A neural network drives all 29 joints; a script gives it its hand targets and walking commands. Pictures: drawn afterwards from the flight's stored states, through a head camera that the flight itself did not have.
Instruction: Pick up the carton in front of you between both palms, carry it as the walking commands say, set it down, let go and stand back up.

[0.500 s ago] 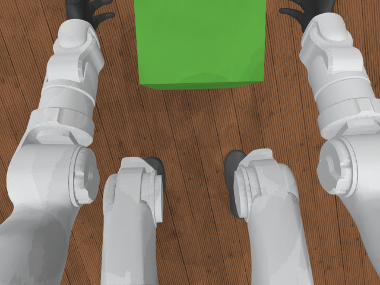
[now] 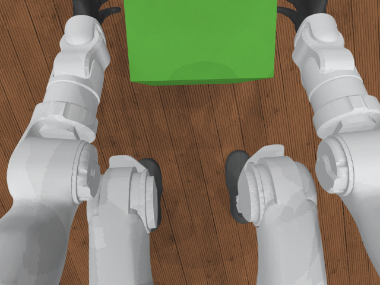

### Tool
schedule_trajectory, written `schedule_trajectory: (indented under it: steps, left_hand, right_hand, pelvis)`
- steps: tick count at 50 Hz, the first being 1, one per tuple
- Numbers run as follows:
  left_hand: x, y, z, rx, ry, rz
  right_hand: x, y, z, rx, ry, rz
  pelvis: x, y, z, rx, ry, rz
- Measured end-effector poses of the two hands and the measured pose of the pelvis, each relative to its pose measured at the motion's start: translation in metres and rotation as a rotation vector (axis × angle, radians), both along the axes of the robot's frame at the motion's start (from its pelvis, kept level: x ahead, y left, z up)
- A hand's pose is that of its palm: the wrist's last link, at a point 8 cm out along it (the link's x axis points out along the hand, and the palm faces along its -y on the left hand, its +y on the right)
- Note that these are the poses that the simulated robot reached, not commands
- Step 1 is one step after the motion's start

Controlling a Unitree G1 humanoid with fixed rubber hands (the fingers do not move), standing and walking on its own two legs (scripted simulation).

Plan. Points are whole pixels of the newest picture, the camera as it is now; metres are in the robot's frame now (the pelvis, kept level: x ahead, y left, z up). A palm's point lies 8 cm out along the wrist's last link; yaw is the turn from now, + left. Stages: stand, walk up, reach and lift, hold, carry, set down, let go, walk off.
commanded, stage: reach and lift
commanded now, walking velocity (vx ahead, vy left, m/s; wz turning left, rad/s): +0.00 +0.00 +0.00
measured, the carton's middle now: (196, 28) +0.53 -0.02 -0.24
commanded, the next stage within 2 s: none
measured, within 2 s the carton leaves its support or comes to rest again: leaves its support in 0.52 s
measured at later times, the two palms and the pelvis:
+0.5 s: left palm (103, 13) +0.54 +0.13 -0.17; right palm (292, 11) +0.53 -0.17 -0.17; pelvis +0.00 +0.00 +0.00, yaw +1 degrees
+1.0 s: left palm out of the picture +0.50 +0.13 +0.03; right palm out of the picture +0.48 -0.17 +0.03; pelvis -0.01 +0.00 +0.10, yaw +0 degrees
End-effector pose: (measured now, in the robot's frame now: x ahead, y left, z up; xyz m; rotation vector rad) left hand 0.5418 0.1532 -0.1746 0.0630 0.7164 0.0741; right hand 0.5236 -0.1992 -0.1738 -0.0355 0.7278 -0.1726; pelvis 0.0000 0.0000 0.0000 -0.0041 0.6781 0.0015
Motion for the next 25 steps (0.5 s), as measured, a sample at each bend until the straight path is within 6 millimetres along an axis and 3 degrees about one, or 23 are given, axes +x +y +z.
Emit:
schedule_trajectory:
  steps: [5, 10, 25]
  left_hand:
    - [-0.002, -0.003, 0.002, -0.002, 0.002, -0.009]
    - [0.0, -0.021, 0.002, -0.02, 0.003, -0.025]
    - [0.002, -0.025, 0.006, -0.026, 0.039, -0.001]
  right_hand:
    - [0.0, 0.007, 0.001, 0.006, 0.0, 0.013]
    - [0.003, 0.027, 0.002, 0.027, -0.002, 0.035]
    - [0.006, 0.029, 0.006, 0.043, 0.031, 0.028]
  pelvis:
    - [-0.005, 0.0, 0.003, 0.001, -0.005, 0.003]
    - [-0.009, 0.0, 0.006, 0.001, -0.014, 0.004]
    - [-0.001, 0.002, -0.004, 0.0, -0.022, 0.009]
